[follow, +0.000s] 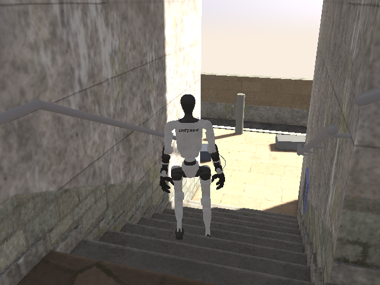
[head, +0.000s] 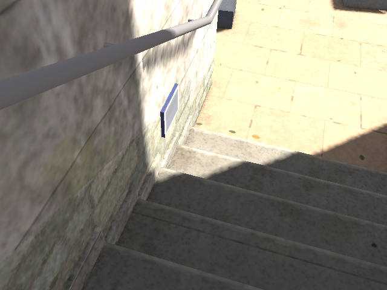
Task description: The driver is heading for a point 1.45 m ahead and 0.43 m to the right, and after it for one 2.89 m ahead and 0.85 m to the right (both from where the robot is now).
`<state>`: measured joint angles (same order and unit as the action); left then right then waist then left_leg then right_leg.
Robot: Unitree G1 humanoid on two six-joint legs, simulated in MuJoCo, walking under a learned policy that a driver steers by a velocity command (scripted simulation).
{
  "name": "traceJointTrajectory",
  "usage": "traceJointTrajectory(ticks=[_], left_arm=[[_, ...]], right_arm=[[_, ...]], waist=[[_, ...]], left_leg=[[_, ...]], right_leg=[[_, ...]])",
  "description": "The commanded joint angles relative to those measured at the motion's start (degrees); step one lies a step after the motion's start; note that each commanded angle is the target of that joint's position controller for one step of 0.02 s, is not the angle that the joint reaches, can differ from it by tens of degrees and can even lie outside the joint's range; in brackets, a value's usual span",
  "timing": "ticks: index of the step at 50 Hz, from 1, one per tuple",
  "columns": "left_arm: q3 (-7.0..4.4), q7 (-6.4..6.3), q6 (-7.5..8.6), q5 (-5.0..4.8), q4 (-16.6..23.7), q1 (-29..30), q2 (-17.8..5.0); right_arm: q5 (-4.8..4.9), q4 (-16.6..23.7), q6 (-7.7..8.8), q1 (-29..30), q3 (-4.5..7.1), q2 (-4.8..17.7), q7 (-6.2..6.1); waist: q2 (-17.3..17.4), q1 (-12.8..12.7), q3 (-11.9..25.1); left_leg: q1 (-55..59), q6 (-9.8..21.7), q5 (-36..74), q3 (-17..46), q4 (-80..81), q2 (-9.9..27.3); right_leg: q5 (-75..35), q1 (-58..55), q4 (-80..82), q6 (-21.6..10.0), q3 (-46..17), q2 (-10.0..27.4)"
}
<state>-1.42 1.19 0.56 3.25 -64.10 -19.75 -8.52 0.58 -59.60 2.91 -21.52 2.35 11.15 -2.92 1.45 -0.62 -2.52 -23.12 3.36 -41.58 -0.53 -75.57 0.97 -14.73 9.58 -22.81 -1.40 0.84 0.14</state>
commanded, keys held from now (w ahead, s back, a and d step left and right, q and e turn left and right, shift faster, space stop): no key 0.24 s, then w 0.52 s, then w+e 0.24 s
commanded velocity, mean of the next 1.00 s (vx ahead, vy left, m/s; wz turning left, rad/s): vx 0.26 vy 0.00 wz -0.06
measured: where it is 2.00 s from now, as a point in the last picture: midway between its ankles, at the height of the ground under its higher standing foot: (213, 276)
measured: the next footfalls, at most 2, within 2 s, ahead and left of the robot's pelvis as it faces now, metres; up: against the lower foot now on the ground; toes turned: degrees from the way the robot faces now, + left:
right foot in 0.26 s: +0.14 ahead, -0.08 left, -0.04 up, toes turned -1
left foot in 0.68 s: +0.18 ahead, +0.20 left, -0.04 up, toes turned -3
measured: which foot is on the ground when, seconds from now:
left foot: down 0.00-0.26, up 0.28-0.66, down 0.68-1.00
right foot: down 0.00-0.04, up 0.06-0.24, down 0.26-0.66, up 0.68-1.00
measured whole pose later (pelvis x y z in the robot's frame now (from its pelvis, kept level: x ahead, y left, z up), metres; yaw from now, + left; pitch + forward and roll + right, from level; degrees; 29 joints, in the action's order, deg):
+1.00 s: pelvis +0.19 +0.12 -0.07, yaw -9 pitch +5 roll +1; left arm -0.8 2.5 5.2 2.3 -49.6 -11.4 -14.1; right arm -7.0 -58.9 9.1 -26.0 -2.0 8.0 0.9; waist -2.5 4.2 6.9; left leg -16.8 4.5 -24.8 -7.2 -36.5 -2.6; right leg 0.6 48.5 -72.0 -1.7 -2.3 0.9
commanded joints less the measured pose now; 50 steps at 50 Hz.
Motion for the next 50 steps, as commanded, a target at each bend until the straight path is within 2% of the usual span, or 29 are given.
traceJointTrajectory(ticks=[1,2,3,6,8,12,13,14,15,16,17,18,20,22,25,29,32,33,34,35,36,37,39,41,43,44,45,48,50], left_arm=[[-0.72,-1.56,0.74,-0.3,4.7,8.4,-9.1],[-0.76,-2.2,0.31,-0.64,7.4,12.8,-7.1],[-0.58,-3.46,0.34,-0.47,8.5,14.2,-6.4],[-0.23,-2.66,0.3,-3.01,5.9,9.5,-3.9],[0.14,-2.01,-0.64,-2.68,3.3,5.7,-2.7],[1.12,-1.74,-4.04,-1.39,-1.9,-8.6,-1.3],[0.79,0.64,-3.66,-2.41,-2.7,-20.0,-2.3],[0.63,2.77,-2.86,-0.91,-2.7,-23.3,-2.6],[1.31,1.05,-2.06,-0.39,-1.5,-14.7,-8.0],[-0.47,0.32,-1.51,-0.19,-0.3,-10.9,-12.6],[-2.86,2.19,0.85,-0.46,1.0,-13.5,-20.9],[-1.75,2.21,3.28,-1.48,2.1,-6.9,-13.8],[0.47,1.39,5.29,0.68,3.6,-2.5,-6.8],[1.56,-0.48,6.58,-0.48,4.2,-1.9,-4.1],[2.36,-2.11,8.76,-0.46,5.0,-3.6,-7.3],[-0.72,-1.89,8.95,-1.69,9.5,1.2,-17.0],[-1.41,-1.36,8.06,-2.75,14.5,7.0,-15.5],[-0.9,-1.17,7.78,-1.97,14.9,4.7,-11.9],[0.13,-0.37,8.09,-1.56,16.6,6.2,-6.1],[1.25,-0.97,9.44,-1.11,18.3,-2.3,-0.5],[0.18,-1.6,9.59,-1.71,19.7,5.8,-5.4],[0.27,-2.46,8.86,-1.14,19.3,9.3,-5.1],[0.11,-3.79,6.68,-0.91,16.1,3.6,-7.7],[0.35,-1.58,5.4,0.81,14.5,2.8,-7.3],[-0.78,1.53,4.88,0.74,15.2,4.7,-9.6],[-0.66,2.86,4.41,1.42,14.6,4.9,-9.3],[-0.94,3.18,4.74,0.1,15.3,6.2,-10.1],[-0.25,1.51,5.54,-1.28,18.7,13.3,-10.0],[0.5,0.54,5.91,-1.59,20.5,13.3,-8.1]], right_arm=[[-1.35,-1.7,1.59,-11.8,-0.92,-1.6,1.05],[-1.43,-3.0,1.87,-15.5,-0.25,3.9,0.35],[-1.37,-4.0,1.53,-17.5,0.18,5.9,-0.63],[-3.17,-2.2,-0.56,-9.5,0.09,6.4,-2.71],[-1.94,-0.9,-1.32,-2.9,-0.13,4.4,-2.62],[0.21,-1.0,-0.49,1.2,-1.12,1.9,-1.65],[-7.1,2.2,-0.03,14.2,-3.06,3.9,7.94],[-2.4,1.8,-0.18,15.3,-2.27,3.0,12.21],[0.35,1.4,-0.5,0.4,-0.57,1.3,4.64],[-0.45,-0.6,-1.02,-7.0,-1.06,0.1,1.89],[-4.24,0.8,-0.23,-13.1,-1.25,2.5,6.67],[-6.54,3.7,-0.07,-8.5,-0.5,5.5,6.73],[-6.88,4.8,-0.05,-8.2,-2.38,-0.2,5.93],[-6.92,5.8,-0.53,-6.8,-3.03,-0.3,6.58],[-6.31,9.3,-0.25,-1.5,-2.95,2.9,6.49],[-5.07,13.4,0.18,6.1,-3.0,3.8,7.47],[-6.2,11.8,3.51,-3.0,-2.6,5.2,6.41],[-6.26,9.1,5.15,-8.6,-1.11,8.0,5.82],[-7.74,5.9,7.0,-18.7,0.01,12.5,4.41],[-7.07,6.9,8.18,-21.5,-0.25,15.4,6.02],[-8.5,5.9,7.64,-22.8,-0.26,12.6,7.91],[-7.16,4.9,6.76,-17.5,-0.17,11.2,8.34],[-4.96,9.3,6.06,-1.9,-2.05,4.6,7.52],[-4.86,9.5,6.11,2.4,-2.68,2.5,6.68],[-4.57,8.7,7.36,3.4,-3.11,2.6,5.02],[-5.86,6.2,7.68,0.4,-2.73,4.7,4.02],[-6.46,6.3,7.6,-2.2,-2.58,5.2,3.66],[-7.92,-0.4,6.43,-13.1,-2.46,6.1,3.32],[-8.43,-1.6,5.83,-13.1,-2.54,5.4,3.29]], waist=[[-5.0,7.8,1.7],[11.0,10.4,-4.4],[13.5,11.8,-8.1],[7.1,7.3,-6.4],[3.6,3.6,-1.5],[-0.9,-5.8,-2.7],[-15.5,-14.8,-4.6],[-18.4,-16.8,4.8],[-1.8,-3.0,9.8],[-3.4,-0.6,9.8],[-23.0,-0.8,0.0],[-13.4,-1.0,-5.4],[1.3,2.3,-2.3],[-5.5,2.1,-2.3],[-3.4,0.6,1.0],[-9.5,-0.1,1.5],[-3.5,4.4,3.9],[0.2,5.7,4.3],[13.5,8.0,3.4],[17.5,3.8,6.0],[11.5,8.8,-2.0],[7.1,7.7,-4.3],[2.1,0.3,2.2],[1.3,-2.3,2.9],[0.7,-2.3,4.6],[3.8,-1.8,5.2],[2.7,0.1,6.7],[2.4,6.5,3.9],[2.7,6.4,4.4]], left_leg=[[12.0,-0.9,19.9,-5.4,21.9,-1.5],[9.5,0.8,33.8,7.5,32.5,4.8],[12.8,4.0,62.6,17.5,30.9,11.6],[9.9,10.1,55.7,17.9,26.8,11.1],[-2.1,8.0,41.6,9.4,24.5,7.5],[-15.8,4.5,32.4,1.2,16.6,4.1],[-34.1,-2.5,23.9,4.0,3.4,6.3],[-31.7,-6.4,3.2,-2.9,-24.0,-3.1],[-20.6,-0.3,-1.9,-3.0,-26.9,-3.7],[-21.0,1.2,-3.9,-1.8,-29.0,-3.6],[-30.8,-0.5,-0.2,4.5,-40.5,-2.9],[-42.8,-0.2,13.5,7.5,-39.2,-0.5],[-39.1,-1.0,33.0,8.0,-28.4,2.9],[-34.3,-0.9,34.3,3.2,-26.1,4.1],[-27.7,-4.5,39.9,2.4,-3.4,7.0],[-6.3,-7.6,23.4,-2.6,17.1,3.0],[1.7,-3.0,25.7,-3.9,33.0,0.1],[11.9,-2.5,22.2,-1.9,36.5,-0.5],[17.2,3.9,14.3,16.9,44.5,9.3],[29.8,15.2,35.8,42.4,50.0,19.1],[26.7,14.2,9.3,49.7,56.9,20.0],[24.1,13.5,-2.5,46.5,57.1,18.4],[5.8,12.6,7.2,30.2,55.4,14.0],[-8.2,8.6,16.8,19.9,55.7,10.4],[-13.5,5.6,32.5,7.2,53.2,6.4],[-10.7,4.5,37.5,5.6,50.7,6.2],[-2.9,3.2,44.7,5.1,50.3,7.7],[20.8,8.2,38.8,14.4,50.4,15.3],[26.8,9.6,45.6,14.7,50.5,16.8]], right_leg=[[-18.0,13.5,-2.9,-5.8,-5.5,9.0],[2.4,20.3,-14.9,-2.4,0.1,0.0],[32.5,31.1,-16.4,-0.9,-4.4,-3.1],[30.7,29.7,-11.5,2.3,-8.0,-1.2],[13.0,11.0,-6.6,2.1,-1.9,-1.6],[-3.1,-12.2,1.0,0.6,0.8,-1.9],[-1.5,-34.7,2.9,1.9,-6.3,3.5],[-16.4,-36.6,1.6,-4.5,-10.6,10.1],[-32.1,-21.8,-7.1,-8.7,-14.5,15.5],[-11.6,-16.5,-5.6,-12.8,-17.7,16.7],[28.4,-4.7,3.6,-20.3,-28.2,18.3],[50.3,-0.5,6.9,-18.8,-34.9,20.6],[45.6,10.0,6.4,-15.8,-27.8,15.5],[50.5,20.2,5.5,-15.0,-21.5,10.2],[51.0,22.6,3.9,-13.0,-18.9,10.5],[60.7,28.0,5.4,-9.8,-18.1,12.0],[62.5,20.2,-3.3,-10.5,-20.3,12.5],[59.0,26.1,-15.6,-9.6,-16.5,7.4],[42.4,37.9,-43.7,-5.7,-7.4,-1.6],[43.6,56.5,-53.7,-4.6,-12.3,-10.3],[38.5,68.5,-55.5,-4.0,-16.9,-8.9],[31.3,73.1,-57.4,-3.8,-15.9,-4.9],[20.6,55.1,-57.8,-0.8,-10.8,1.1],[13.0,43.9,-61.4,-0.2,-6.4,2.8],[9.3,32.9,-55.9,-0.5,-1.6,2.3],[8.7,33.8,-59.2,-0.4,-1.5,2.5],[11.1,36.8,-57.0,-0.3,-1.1,1.8],[15.1,54.8,-48.9,-0.4,-8.1,3.0],[18.3,57.3,-45.0,-0.7,-9.4,3.6]])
